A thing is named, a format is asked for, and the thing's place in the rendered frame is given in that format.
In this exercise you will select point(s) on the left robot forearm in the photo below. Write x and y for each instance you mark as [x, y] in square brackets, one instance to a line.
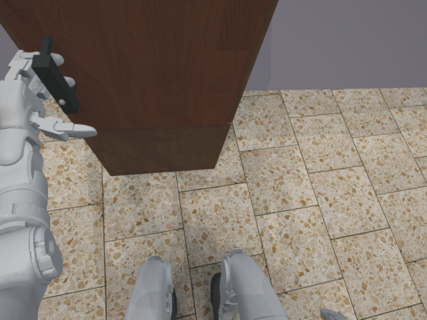
[23, 186]

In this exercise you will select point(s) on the robot right shin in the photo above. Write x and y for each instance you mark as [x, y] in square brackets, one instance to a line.
[228, 301]

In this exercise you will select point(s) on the left robot thigh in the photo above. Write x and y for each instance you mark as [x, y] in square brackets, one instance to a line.
[148, 299]

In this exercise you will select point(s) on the handle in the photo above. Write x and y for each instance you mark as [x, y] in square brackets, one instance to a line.
[50, 75]

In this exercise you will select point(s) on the robot left hand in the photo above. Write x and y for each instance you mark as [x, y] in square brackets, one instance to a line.
[18, 101]

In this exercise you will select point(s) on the cupboard door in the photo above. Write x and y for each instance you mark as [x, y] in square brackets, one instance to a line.
[145, 63]

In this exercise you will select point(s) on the robot left upper arm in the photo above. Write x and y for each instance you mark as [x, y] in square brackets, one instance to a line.
[29, 261]

